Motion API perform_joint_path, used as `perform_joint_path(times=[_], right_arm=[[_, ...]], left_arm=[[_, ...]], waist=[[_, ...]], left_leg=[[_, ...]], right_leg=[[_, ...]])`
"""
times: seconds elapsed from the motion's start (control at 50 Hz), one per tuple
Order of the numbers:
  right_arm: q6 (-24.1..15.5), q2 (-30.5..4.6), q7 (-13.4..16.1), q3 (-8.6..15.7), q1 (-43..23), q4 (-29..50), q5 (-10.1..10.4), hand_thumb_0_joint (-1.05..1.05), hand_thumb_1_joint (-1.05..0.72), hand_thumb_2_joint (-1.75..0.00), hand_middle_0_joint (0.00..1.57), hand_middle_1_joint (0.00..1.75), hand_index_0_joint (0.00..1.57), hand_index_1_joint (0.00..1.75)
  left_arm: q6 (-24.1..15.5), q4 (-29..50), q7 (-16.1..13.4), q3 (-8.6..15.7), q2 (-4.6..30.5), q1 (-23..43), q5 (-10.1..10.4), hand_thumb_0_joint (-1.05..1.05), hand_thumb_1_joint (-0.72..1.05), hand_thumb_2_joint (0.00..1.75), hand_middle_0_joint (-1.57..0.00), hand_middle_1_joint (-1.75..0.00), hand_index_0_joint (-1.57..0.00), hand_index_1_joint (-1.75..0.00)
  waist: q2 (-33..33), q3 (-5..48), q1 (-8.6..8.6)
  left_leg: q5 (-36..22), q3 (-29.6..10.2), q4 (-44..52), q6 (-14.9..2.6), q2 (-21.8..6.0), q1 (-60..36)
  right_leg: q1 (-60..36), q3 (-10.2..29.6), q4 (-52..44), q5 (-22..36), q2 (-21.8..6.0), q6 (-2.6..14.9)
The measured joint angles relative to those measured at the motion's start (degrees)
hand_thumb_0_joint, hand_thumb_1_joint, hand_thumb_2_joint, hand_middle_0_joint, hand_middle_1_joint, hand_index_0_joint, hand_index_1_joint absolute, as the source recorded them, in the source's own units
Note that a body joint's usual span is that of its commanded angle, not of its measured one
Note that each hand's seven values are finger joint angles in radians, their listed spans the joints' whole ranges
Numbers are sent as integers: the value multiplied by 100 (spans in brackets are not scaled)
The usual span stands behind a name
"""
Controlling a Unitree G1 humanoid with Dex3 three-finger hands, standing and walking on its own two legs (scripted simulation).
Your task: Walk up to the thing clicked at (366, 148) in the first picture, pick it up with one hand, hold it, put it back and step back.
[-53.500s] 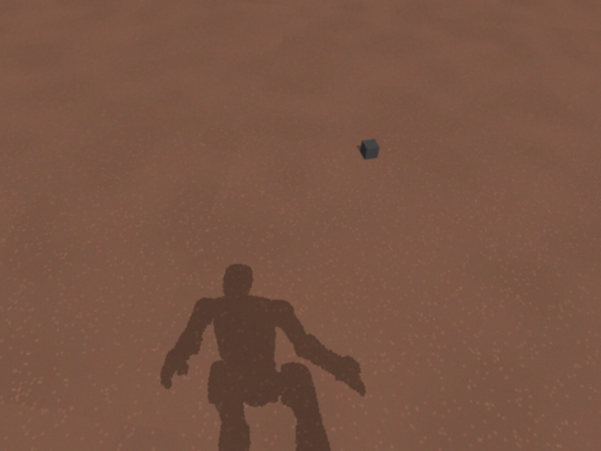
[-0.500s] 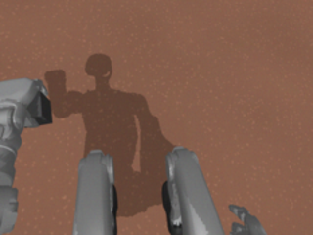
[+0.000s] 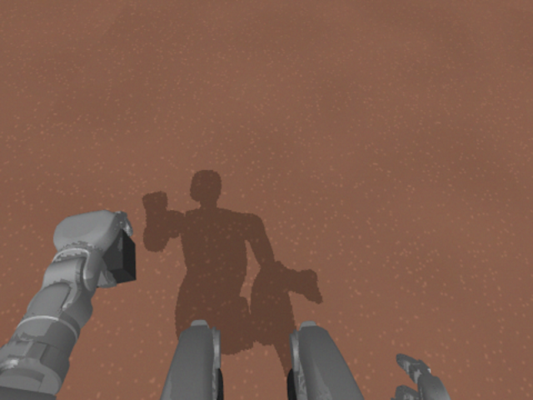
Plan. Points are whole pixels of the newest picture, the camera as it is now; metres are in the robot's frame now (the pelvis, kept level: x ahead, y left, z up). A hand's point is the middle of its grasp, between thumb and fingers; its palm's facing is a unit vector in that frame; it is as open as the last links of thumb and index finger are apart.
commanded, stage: lift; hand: left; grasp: from above
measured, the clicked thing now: (108, 258) +0.36 +0.26 -0.11
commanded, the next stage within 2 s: hold in 0.58 s
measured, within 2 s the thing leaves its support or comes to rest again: neither
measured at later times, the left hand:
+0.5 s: hand (103, 217) +0.37 +0.22 +0.03, palm faces -0.43 -0.12 -0.89, open 9.9 cm
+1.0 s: hand (93, 191) +0.38 +0.21 +0.08, palm faces -0.42 -0.10 -0.90, open 9.9 cm
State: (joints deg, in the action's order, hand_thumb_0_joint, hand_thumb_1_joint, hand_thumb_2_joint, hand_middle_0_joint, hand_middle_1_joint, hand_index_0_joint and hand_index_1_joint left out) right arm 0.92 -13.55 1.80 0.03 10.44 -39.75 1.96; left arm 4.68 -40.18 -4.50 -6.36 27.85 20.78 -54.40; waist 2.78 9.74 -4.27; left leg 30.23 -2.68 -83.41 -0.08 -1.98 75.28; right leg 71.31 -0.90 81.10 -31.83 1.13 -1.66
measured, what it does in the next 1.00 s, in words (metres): rises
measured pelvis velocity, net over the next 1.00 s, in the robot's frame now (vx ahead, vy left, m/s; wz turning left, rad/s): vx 0.07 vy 0.00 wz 0.00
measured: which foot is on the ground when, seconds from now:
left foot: down 0.00-1.00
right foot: down 0.00-1.00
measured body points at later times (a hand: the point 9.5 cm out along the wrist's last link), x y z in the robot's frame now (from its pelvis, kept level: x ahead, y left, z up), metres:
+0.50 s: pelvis +0.05 +0.00 +0.11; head +0.11 -0.01 +0.55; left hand +0.39 +0.22 +0.08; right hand +0.13 -0.27 -0.02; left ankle +0.08 +0.12 -0.58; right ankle +0.06 -0.14 -0.58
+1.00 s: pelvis +0.07 +0.00 +0.14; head +0.10 -0.02 +0.59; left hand +0.40 +0.22 +0.13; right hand +0.18 -0.27 +0.02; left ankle +0.08 +0.12 -0.58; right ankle +0.06 -0.14 -0.58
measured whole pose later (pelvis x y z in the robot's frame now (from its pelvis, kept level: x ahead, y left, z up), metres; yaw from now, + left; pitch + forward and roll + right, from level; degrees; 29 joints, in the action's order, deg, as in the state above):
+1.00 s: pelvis +0.07 +0.00 +0.14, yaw +0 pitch +7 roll +0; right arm -0.8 -14.5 1.8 2.3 13.3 -42.4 2.8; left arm 9.0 -44.5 -5.6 -13.2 19.2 18.3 -54.6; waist 2.7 4.5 -1.6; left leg 18.9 1.3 -39.4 0.1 -1.3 27.5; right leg 25.7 2.1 38.9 -20.2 -0.1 -1.2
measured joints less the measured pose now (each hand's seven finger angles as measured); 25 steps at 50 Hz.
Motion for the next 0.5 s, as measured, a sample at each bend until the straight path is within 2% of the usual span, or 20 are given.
perform_joint_path(times=[0.24, 0.4, 0.5], right_arm=[[-259, -32, 140, 90, 326, -224, 35, 0, -90, -90, 20, 30, 20, 30], [-292, -19, 125, 149, 442, -337, 22, 0, -90, -90, 20, 30, 20, 30], [-268, -21, 90, 179, 478, -369, 21, 0, -90, -90, 20, 30, 20, 30]], left_arm=[[113, -553, -263, -339, -459, -109, -36, 0, 0, 48, -71, -56, -74, -52], [164, -770, -439, -410, -654, -29, -65, 0, 0, 48, -71, -55, -74, -52], [274, -794, -446, -439, -745, -45, -5, 0, -1, 49, -72, -55, -75, -51]], waist=[[-1, -153, 34], [-31, -318, 57], [-24, -398, 68]], left_leg=[[-360, 141, 1636, 16, -25, -1828], [-597, 237, 2528, 31, -28, -2755], [-732, 274, 3005, 32, -13, -3247]], right_leg=[[-1758, 103, -1614, 405, -3, 35], [-2632, 181, -2468, 654, -13, 50], [-3105, 208, -2925, 787, -33, 49]])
